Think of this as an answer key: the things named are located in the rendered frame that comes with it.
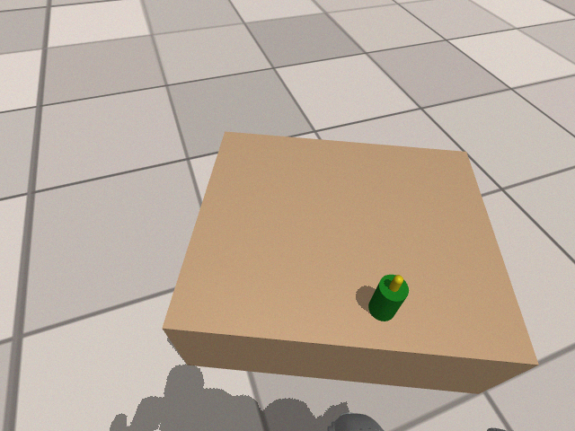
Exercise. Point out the bottle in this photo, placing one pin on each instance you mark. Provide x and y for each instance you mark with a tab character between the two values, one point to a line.
390	294

